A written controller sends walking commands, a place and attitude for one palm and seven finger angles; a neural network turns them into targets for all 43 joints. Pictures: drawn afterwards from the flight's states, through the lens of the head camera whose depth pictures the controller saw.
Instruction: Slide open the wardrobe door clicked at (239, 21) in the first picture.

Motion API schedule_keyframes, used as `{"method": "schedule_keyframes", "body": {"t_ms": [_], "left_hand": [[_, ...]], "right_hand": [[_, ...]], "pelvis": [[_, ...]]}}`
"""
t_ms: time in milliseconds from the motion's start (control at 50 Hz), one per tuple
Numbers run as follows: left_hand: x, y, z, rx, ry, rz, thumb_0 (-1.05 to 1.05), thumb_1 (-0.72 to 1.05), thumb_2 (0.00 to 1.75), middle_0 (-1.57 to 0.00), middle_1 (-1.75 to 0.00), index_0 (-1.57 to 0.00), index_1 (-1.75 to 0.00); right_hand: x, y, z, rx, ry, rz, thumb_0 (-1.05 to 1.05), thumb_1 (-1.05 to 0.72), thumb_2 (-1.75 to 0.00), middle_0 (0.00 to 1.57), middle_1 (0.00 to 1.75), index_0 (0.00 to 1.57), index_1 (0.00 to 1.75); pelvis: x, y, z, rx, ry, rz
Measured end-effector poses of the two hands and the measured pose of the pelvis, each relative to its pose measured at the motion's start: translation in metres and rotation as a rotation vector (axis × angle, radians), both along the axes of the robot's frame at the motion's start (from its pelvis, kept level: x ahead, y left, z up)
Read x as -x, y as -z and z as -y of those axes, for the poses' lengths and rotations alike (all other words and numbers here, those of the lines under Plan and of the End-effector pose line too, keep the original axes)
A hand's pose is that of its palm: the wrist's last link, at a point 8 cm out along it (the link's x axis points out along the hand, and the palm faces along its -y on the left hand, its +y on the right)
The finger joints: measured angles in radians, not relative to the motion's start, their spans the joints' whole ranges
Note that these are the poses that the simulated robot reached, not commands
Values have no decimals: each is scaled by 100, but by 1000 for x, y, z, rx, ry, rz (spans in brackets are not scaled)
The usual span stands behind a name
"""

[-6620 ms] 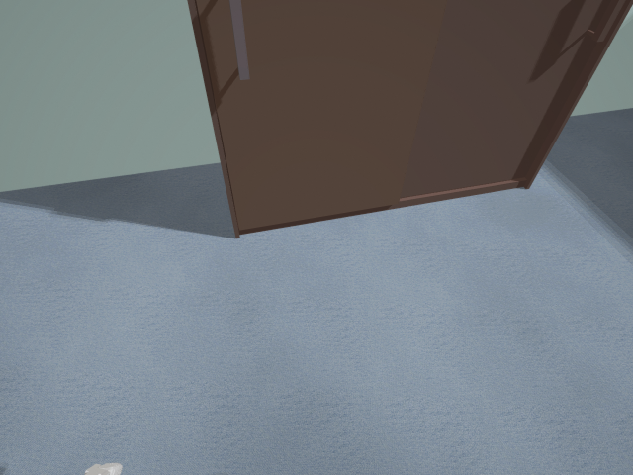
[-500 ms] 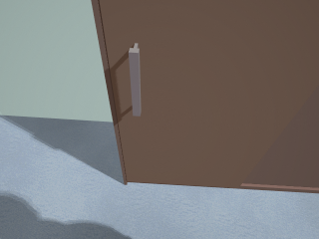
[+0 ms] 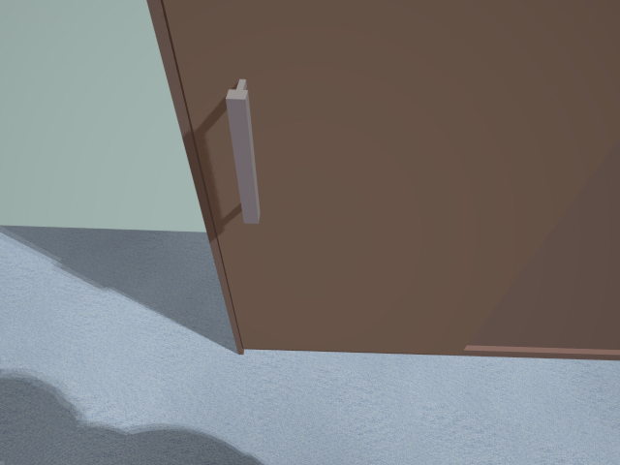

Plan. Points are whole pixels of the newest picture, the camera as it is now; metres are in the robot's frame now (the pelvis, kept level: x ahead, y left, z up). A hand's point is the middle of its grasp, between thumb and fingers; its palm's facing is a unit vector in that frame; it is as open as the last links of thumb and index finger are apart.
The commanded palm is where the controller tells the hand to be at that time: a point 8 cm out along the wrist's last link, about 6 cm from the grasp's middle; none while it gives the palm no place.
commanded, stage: look again from close up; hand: left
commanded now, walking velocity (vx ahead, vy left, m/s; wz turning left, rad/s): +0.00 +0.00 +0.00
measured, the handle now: (247, 157) +0.57 +0.15 +0.09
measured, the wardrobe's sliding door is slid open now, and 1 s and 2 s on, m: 0.00 0.00 0.00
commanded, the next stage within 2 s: shuffle to correct the standing spot in 1.20 s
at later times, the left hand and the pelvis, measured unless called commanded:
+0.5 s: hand out of the picture +0.00 +0.14 -0.18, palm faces +0.03 -0.98 -0.18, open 7.3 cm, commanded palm none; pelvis +0.00 -0.02 +0.00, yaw +0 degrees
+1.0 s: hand out of the picture -0.02 +0.13 -0.18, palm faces +0.05 -0.99 -0.15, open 7.4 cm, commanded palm none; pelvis -0.01 -0.03 +0.00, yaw +0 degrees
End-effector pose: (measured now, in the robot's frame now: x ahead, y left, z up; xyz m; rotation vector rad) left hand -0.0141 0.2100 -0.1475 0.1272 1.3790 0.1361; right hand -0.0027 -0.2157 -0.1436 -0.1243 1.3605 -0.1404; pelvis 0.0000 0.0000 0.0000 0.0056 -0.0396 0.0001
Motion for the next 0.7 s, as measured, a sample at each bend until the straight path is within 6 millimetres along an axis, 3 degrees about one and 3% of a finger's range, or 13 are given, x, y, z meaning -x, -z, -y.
{"method": "schedule_keyframes", "body": {"t_ms": [260,700], "left_hand": [[-14,-2,8,-18,6,33,1,92,90,-20,-30,-20,-30],[4,-1,27,5,-18,9,0,91,90,-20,-30,-20,-30]], "right_hand": [[4,1,12,-6,11,-8,1,-91,-90,20,29,19,30],[14,0,19,-11,7,-31,0,-91,-90,20,29,19,30]], "pelvis": [[0,-1,15,0,3,2],[5,-1,26,1,-3,1]]}}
